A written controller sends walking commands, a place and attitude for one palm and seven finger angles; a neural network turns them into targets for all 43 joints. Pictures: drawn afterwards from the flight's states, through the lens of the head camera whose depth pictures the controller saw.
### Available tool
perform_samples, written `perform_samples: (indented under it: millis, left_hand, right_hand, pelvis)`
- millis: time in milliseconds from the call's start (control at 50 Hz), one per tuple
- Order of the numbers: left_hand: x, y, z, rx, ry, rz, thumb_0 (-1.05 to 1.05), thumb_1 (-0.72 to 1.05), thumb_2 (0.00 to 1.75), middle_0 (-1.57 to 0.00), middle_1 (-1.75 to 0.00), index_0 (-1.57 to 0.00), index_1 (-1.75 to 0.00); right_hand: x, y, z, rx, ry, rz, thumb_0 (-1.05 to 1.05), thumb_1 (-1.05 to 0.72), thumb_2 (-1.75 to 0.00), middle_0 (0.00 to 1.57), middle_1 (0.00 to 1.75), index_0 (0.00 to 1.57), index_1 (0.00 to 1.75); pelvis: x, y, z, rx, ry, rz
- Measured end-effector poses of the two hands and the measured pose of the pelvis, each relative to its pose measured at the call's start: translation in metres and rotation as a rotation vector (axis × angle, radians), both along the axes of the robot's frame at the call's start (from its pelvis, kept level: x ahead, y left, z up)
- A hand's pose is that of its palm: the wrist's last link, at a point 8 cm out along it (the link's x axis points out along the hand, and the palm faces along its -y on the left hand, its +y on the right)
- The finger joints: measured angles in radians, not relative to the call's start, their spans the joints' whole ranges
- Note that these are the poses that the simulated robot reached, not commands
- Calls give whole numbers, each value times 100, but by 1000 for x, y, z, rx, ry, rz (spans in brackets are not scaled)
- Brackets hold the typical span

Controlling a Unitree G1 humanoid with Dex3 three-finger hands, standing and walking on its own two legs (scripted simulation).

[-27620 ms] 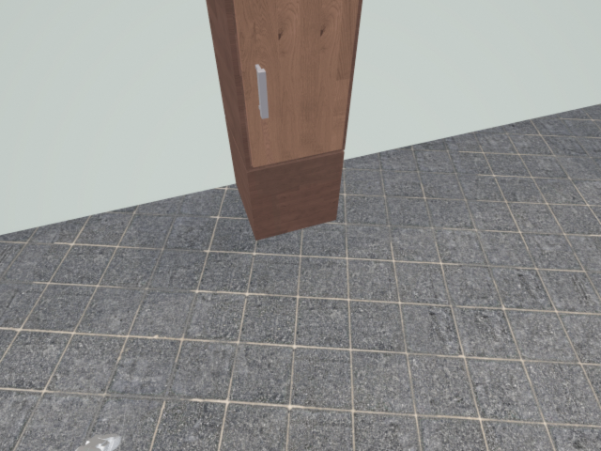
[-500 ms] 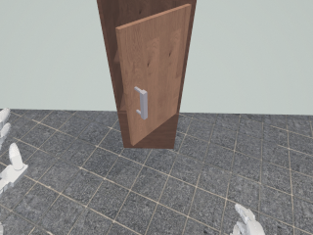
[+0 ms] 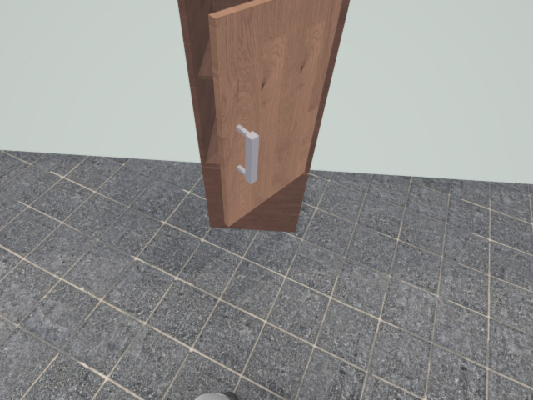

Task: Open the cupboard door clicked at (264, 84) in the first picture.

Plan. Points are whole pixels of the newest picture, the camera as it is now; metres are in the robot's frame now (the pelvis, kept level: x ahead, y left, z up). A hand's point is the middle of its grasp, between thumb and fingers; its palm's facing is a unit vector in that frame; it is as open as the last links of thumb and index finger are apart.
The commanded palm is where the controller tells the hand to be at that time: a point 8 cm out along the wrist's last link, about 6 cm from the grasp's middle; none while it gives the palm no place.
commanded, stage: let the arm hang, fingers relaxed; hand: left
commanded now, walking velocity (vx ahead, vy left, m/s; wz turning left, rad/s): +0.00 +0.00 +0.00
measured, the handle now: (246, 154) +0.62 +0.09 -0.06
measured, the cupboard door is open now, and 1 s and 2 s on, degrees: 46 46 46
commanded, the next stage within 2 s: look to check the result in 0.62 s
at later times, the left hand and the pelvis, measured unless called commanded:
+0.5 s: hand out of the picture +0.05 +0.19 -0.16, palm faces +0.00 -0.96 -0.27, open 7.4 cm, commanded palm none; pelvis +0.02 -0.01 +0.00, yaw -1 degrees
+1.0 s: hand out of the picture +0.05 +0.18 -0.17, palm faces -0.01 -0.97 -0.25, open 7.4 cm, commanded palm none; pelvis +0.04 -0.02 +0.00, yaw -2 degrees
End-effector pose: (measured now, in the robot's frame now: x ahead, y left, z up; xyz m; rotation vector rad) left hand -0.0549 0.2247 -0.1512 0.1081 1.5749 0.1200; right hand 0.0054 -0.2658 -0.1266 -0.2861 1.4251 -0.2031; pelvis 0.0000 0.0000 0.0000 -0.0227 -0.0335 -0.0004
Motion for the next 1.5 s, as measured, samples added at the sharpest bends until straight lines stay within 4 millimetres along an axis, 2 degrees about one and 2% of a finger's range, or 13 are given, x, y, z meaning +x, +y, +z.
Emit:
perform_samples:
  millis: [80,180,320,480,560,640,760,920,1100,1340,1500]
  left_hand:
    - [-20,13,10,55,54,18,1,91,90,-20,-30,-20,-30]
    - [-13,29,19,121,31,13,0,91,90,-20,-30,-20,-30]
    - [35,34,22,157,-97,-18,0,91,90,-20,-30,-19,-30]
    - [98,17,20,131,-244,-53,0,91,90,-20,-30,-19,-30]
    - [119,8,19,112,-281,-66,0,91,90,-20,-30,-20,-30]
    - [128,1,18,101,-288,-73,0,91,90,-20,-30,-20,-30]
    - [126,-3,16,100,-255,-70,0,91,90,-20,-30,-20,-30]
    - [108,-2,15,108,-182,-54,0,91,90,-20,-30,-20,-30]
    - [95,-4,14,105,-138,-39,0,91,90,-20,-30,-20,-30]
    - [97,-10,12,85,-146,-38,0,91,90,-20,-30,-20,-30]
    - [101,-11,8,74,-132,-57,0,91,90,-20,-30,-20,-30]
  right_hand:
    - [-2,14,-9,45,10,-10,1,-90,-90,20,30,20,30]
    - [8,28,-19,102,-21,-14,1,-90,-90,20,30,20,30]
    - [30,29,-23,132,-83,-14,1,-90,-90,20,30,20,30]
    - [45,10,-18,99,-117,-15,1,-90,-90,20,30,20,30]
    - [47,1,-15,79,-118,-21,1,-90,-90,20,30,20,30]
    - [46,-6,-13,67,-109,-28,1,-90,-90,20,30,20,30]
    - [43,-8,-13,64,-83,-38,1,-90,-90,20,30,20,30]
    - [42,-3,-16,78,-52,-45,1,-90,-90,20,30,20,30]
    - [50,5,-18,94,-54,-42,1,-90,-90,20,30,20,30]
    - [60,11,-17,100,-78,-41,1,-90,-90,20,30,20,30]
    - [51,12,-20,87,-94,-101,1,-90,-90,20,30,20,30]
  pelvis:
    - [1,0,1,3,-4,0]
    - [2,-2,1,9,-6,-2]
    - [8,-6,1,17,-11,-5]
    - [17,-12,2,24,-12,-9]
    - [21,-15,2,27,-11,-11]
    - [25,-18,2,27,-9,-15]
    - [30,-22,3,27,-5,-20]
    - [36,-24,2,28,-1,-26]
    - [41,-22,2,32,-1,-27]
    - [44,-20,3,35,1,-31]
    - [42,-18,-1,28,5,-84]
